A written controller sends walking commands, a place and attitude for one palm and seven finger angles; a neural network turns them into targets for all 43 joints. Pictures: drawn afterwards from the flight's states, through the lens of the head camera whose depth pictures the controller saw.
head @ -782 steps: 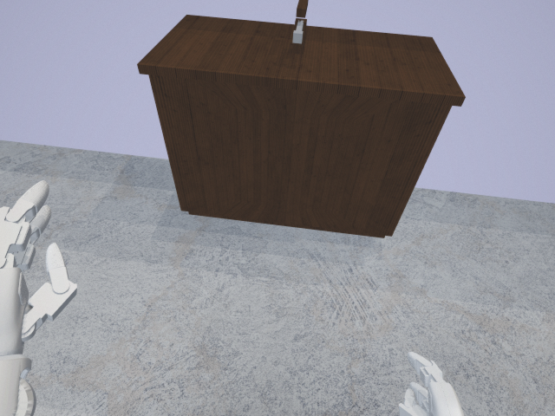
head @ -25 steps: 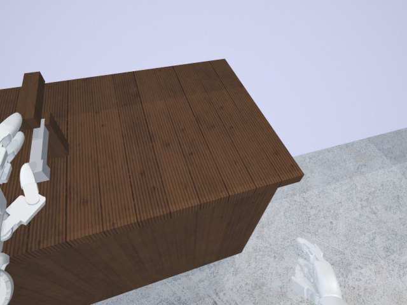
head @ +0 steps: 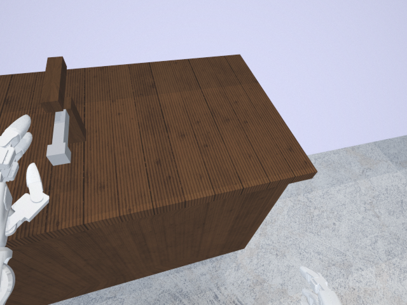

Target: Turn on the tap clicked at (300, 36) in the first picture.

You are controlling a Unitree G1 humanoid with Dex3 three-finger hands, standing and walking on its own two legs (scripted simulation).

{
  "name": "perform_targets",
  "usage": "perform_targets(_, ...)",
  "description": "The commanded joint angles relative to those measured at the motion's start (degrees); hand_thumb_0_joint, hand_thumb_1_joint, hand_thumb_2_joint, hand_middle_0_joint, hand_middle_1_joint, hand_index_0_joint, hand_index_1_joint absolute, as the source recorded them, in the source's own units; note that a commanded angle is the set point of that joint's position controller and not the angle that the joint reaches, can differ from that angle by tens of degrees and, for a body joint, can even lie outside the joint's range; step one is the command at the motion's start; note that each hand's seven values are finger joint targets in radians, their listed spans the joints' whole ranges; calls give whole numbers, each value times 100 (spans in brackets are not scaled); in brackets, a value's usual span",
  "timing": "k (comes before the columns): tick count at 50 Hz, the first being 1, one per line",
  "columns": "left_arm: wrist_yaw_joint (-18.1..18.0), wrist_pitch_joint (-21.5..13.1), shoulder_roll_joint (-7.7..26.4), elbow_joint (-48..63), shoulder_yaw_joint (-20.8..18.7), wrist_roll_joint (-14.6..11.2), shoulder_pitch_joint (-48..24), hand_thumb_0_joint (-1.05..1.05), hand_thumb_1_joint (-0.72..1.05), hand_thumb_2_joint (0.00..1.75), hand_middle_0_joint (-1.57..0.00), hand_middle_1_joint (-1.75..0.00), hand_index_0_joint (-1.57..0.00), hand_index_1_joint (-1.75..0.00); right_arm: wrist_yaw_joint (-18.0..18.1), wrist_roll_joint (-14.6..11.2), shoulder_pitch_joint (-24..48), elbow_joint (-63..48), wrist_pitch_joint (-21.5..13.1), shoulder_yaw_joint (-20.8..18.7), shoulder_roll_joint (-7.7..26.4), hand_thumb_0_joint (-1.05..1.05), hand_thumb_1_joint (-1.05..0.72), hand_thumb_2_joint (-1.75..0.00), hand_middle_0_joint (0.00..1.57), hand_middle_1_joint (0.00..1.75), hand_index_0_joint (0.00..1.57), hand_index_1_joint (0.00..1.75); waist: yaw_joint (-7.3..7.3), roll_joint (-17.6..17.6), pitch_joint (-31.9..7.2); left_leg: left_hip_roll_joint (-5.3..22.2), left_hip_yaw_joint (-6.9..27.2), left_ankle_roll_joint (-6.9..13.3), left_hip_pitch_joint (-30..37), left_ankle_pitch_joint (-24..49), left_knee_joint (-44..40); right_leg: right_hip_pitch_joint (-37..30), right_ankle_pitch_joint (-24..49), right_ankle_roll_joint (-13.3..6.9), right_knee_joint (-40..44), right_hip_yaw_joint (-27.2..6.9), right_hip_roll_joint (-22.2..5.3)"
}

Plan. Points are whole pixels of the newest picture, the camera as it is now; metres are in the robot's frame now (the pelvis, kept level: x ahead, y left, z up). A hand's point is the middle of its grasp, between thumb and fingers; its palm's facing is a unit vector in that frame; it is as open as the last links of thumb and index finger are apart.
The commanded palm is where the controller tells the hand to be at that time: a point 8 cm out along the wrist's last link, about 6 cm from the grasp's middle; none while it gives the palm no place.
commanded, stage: come to a stop and stand still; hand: left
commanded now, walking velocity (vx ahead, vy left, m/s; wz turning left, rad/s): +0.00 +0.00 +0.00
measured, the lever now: (59, 154) +0.32 +0.29 +0.11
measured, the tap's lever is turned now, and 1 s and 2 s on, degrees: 0 0 0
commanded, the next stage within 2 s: look again from close up in 0.48 s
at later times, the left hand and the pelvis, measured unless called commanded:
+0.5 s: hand (34, 187) +0.23 +0.26 +0.17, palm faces +0.40 -0.85 -0.34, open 7.4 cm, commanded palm +0.17 +0.29 +0.18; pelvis +0.01 +0.01 +0.00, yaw +0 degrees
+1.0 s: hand (48, 185) +0.23 +0.25 +0.16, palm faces +0.36 -0.86 -0.37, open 7.4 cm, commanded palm +0.18 +0.29 +0.18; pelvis +0.02 +0.01 +0.01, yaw +0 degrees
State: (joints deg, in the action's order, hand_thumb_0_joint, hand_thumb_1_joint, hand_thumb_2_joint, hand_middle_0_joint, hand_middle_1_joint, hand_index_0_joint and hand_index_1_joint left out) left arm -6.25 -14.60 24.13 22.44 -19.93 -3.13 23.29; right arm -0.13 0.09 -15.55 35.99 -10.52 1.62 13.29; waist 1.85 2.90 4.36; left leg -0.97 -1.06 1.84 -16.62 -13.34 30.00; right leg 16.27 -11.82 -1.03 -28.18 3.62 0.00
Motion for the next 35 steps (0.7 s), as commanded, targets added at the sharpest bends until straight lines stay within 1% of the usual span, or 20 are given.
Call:
perform_targets(1,-180,-467,966,1850,-708,-35,-580,0,90,90,-20,-30,-20,-30,-25,-62,758,-998,-420,-333,713,0,-90,-90,20,30,20,30,5,-946,-1187,493,651,-53,139,250,-796,-768,459,-54,255,-404,-391)
perform_targets(4,-174,-416,764,1650,-692,-54,-153,0,90,90,-20,-30,-20,-30,-57,-69,729,-960,-359,-365,689,0,-90,-90,20,30,20,30,-17,-777,-1178,571,686,-95,247,664,-835,-736,619,-20,193,-290,-356)
perform_targets(6,-156,-372,721,1489,-706,-66,-101,0,90,90,-20,-30,-20,-30,-62,-78,751,-985,-297,-377,699,0,-90,-90,20,30,20,30,-34,-553,-964,575,669,-119,79,468,-896,-714,528,1,276,-293,-346)
perform_targets(7,-139,-354,675,1442,-687,-66,-88,0,90,90,-20,-30,-20,-30,-62,-91,764,-998,-271,-385,683,0,-90,-90,20,30,20,30,-49,-558,-909,573,643,-118,64,318,-910,-682,460,-1,316,-318,-342)
perform_targets(8,-154,-317,805,1332,-828,-64,-26,0,90,90,-20,-30,-20,-30,-47,-99,807,-978,-227,-369,677,0,-90,-90,20,30,20,30,-46,-613,-936,582,658,-113,166,390,-961,-639,492,4,281,-315,-318)
perform_targets(9,-125,-315,570,1356,-640,-65,-101,0,90,90,-20,-30,-20,-30,-38,-86,764,-1020,-184,-361,641,0,-90,-90,20,30,20,30,-66,-602,-930,615,660,-120,152,341,-988,-657,454,10,295,-278,-311)
perform_targets(12,-115,-258,663,1423,-659,-37,-350,0,90,90,-20,-30,-20,-30,1,-94,846,-1098,-135,-338,614,0,-90,-90,20,30,20,30,-71,-540,-861,607,646,-88,47,-113,-1036,-684,266,20,429,-352,-320)
perform_targets(13,-133,-238,810,1546,-776,-31,-424,0,90,90,-20,-30,-20,-30,18,-100,910,-1093,-116,-326,621,0,-90,-90,20,30,20,30,-70,-633,-972,601,659,-94,203,87,-1034,-699,417,11,383,-370,-304)
perform_targets(14,-109,-234,573,1568,-561,-23,-506,0,90,90,-20,-30,-20,-30,30,-81,890,-1109,-101,-310,587,0,-90,-90,20,30,20,30,-86,-658,-975,626,650,-99,216,123,-1046,-710,437,16,389,-334,-312)
perform_targets(18,-136,-138,782,1795,-680,8,-582,0,90,90,-20,-30,-20,-30,54,-93,993,-1156,-98,-282,601,0,-90,-90,20,30,20,30,-65,-844,-1085,599,627,-121,388,523,-966,-807,692,3,404,-374,-327)
perform_targets(19,-120,-130,531,1740,-494,-4,-563,0,90,90,-20,-30,-20,-30,57,-59,961,-1156,-72,-261,569,0,-90,-90,20,30,20,30,-77,-828,-1033,606,635,-130,306,547,-988,-856,705,7,445,-324,-326)
perform_targets(22,-126,-95,602,1781,-549,3,-486,0,90,90,-20,-30,-20,-30,70,-79,953,-1174,-59,-285,580,0,-90,-90,20,30,20,30,-86,-775,-1062,579,580,-137,312,570,-919,-958,777,-4,527,-374,-362)
perform_targets(23,-151,-65,750,1775,-705,14,-402,0,90,90,-20,-30,-20,-30,75,-87,1008,-1164,-39,-274,591,0,-90,-90,20,30,20,30,-68,-795,-1090,581,606,-153,388,648,-942,-933,812,-3,503,-364,-348)
perform_targets(24,-124,-66,470,1650,-485,-10,-330,0,90,90,-20,-30,-20,-30,83,-58,971,-1168,0,-255,556,0,-90,-90,20,30,20,30,-85,-717,-1018,589,580,-139,319,571,-963,-936,777,2,570,-343,-350)
perform_targets(27,-122,-39,578,1623,-590,-26,-247,0,90,90,-20,-30,-20,-30,112,-82,951,-1200,27,-280,571,0,-90,-90,20,30,20,30,-96,-550,-1004,570,563,-130,297,520,-941,-999,792,-3,649,-407,-384)
perform_targets(28,-139,-16,684,1649,-696,-14,-204,0,90,90,-20,-30,-20,-30,119,-101,1018,-1194,42,-268,585,0,-90,-90,20,30,20,30,-82,-649,-1006,566,571,-134,364,603,-956,-969,825,0,633,-408,-374)
perform_targets(29,-113,-30,490,1565,-533,-31,-165,0,90,90,-20,-30,-20,-30,125,-63,972,-1177,74,-260,566,0,-90,-90,20,30,20,30,-93,-569,-1006,580,564,-121,315,595,-968,-1004,827,7,665,-363,-378)
perform_targets(33,-140,8,727,1661,-724,-24,-102,0,90,90,-20,-30,-20,-30,153,-107,1035,-1212,81,-266,585,0,-90,-90,20,30,20,30,-75,-653,-980,556,547,-108,354,534,-964,-1010,782,6,722,-428,-408)
perform_targets(34,-115,-3,480,1580,-507,-44,-87,0,90,90,-20,-30,-20,-30,154,-72,980,-1194,104,-261,578,0,-90,-90,20,30,20,30,-99,-555,-940,551,540,-93,286,475,-967,-1024,746,7,765,-399,-398)
perform_targets(35,-117,-5,568,1663,-544,-43,-160,0,90,90,-20,-30,-20,-30,161,-99,968,-1222,87,-284,602,0,-90,-90,20,30,20,30,-111,-673,-928,551,545,-99,296,451,-967,-1019,716,-4,760,-443,-417)
